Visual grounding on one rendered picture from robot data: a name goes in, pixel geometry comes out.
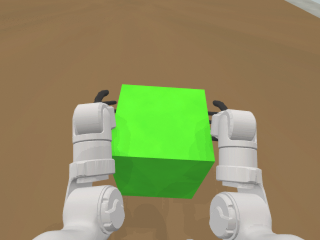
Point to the right robot hand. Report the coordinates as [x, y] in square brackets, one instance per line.
[222, 107]

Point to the robot left upper arm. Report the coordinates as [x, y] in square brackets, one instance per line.
[90, 213]

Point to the left robot forearm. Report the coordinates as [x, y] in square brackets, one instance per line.
[92, 125]

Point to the left robot hand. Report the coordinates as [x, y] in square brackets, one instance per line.
[101, 95]

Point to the robot right upper arm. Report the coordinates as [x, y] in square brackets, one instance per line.
[242, 216]

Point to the carton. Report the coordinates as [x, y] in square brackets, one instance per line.
[161, 144]

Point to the right robot forearm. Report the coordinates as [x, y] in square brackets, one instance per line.
[236, 131]

